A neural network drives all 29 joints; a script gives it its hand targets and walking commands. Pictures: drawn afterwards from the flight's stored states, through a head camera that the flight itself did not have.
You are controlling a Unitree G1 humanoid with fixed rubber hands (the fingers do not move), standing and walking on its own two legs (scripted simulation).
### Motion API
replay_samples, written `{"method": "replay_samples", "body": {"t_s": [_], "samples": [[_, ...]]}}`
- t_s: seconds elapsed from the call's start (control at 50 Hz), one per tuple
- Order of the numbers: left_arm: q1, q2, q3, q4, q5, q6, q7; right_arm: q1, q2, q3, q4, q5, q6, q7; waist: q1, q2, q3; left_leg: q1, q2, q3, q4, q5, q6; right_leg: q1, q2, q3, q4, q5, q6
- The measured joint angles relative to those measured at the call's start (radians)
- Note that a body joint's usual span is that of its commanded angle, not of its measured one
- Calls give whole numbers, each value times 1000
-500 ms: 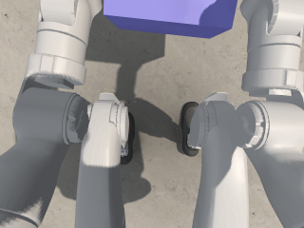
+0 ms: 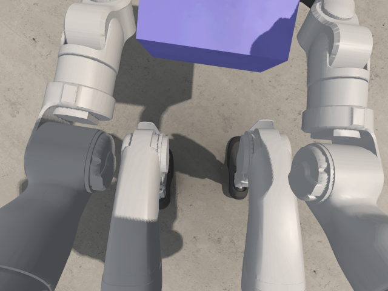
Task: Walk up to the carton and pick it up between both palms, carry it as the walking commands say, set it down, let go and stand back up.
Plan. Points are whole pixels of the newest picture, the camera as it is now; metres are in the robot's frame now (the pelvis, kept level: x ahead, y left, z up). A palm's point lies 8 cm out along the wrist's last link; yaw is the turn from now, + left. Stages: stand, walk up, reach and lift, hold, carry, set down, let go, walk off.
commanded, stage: reach and lift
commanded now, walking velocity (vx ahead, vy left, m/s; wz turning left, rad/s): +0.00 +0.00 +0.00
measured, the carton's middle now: out of the picture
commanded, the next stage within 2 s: none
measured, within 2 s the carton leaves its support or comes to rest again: neither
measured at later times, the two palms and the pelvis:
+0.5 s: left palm out of the picture +0.54 +0.13 +0.01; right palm out of the picture +0.52 -0.18 +0.01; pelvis +0.00 +0.00 +0.06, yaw +0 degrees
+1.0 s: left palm out of the picture +0.49 +0.14 +0.10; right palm out of the picture +0.48 -0.17 +0.09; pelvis -0.02 +0.00 +0.11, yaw +1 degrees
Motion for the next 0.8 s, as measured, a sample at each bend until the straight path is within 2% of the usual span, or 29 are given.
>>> {"method": "replay_samples", "body": {"t_s": [0.3, 0.48, 0.6, 0.74, 0.8], "samples": [[3, -24, 109, 0, 30, 4, -15, 1, 17, 0, 24, -3, -13, 0, 0, 2, -3, 119, 0, 0, -111, 31, 0, 118, 0, 0, -103, 23, 0], [52, -25, -5, -16, 30, 7, -13, 64, 13, 0, -55, -3, 50, 0, 0, 4, 0, 191, 0, -1, -178, 35, 6, 199, 0, -1, -175, 25, 0], [126, -33, -14, -54, 30, 21, -14, 142, 50, 0, -101, -3, 57, -4, 0, -18, 0, 291, 0, -5, -223, 39, 7, 299, 0, -4, -218, 26, 0], [151, -65, 52, -54, 30, 25, -8, 152, 54, 0, -50, -5, 30, -3, 0, -15, -7, 381, 0, -16, -279, 67, 7, 398, 0, -14, -282, 53, 0], [152, -80, 96, -20, 48, 21, -7, 141, 48, 0, 34, -16, -5, 14, 0, -7, -42, 381, 0, -16, -301, 83, 7, 400, 1, -14, -303, 58, 0]]}}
